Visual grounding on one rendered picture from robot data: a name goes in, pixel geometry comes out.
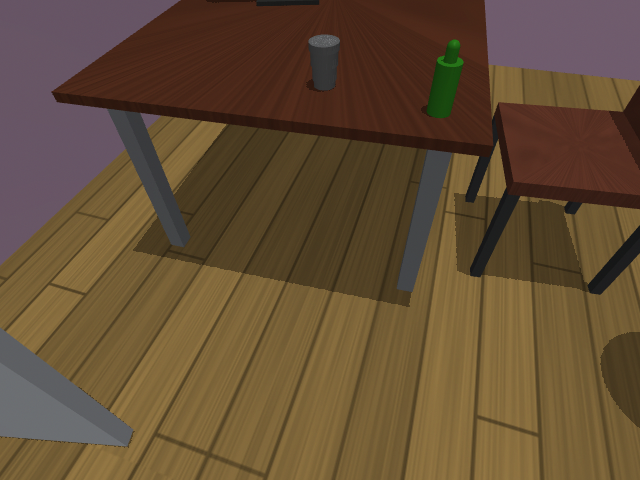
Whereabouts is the chair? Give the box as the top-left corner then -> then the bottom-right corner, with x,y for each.
465,85 -> 640,295

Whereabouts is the table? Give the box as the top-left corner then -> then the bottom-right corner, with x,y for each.
52,0 -> 493,292

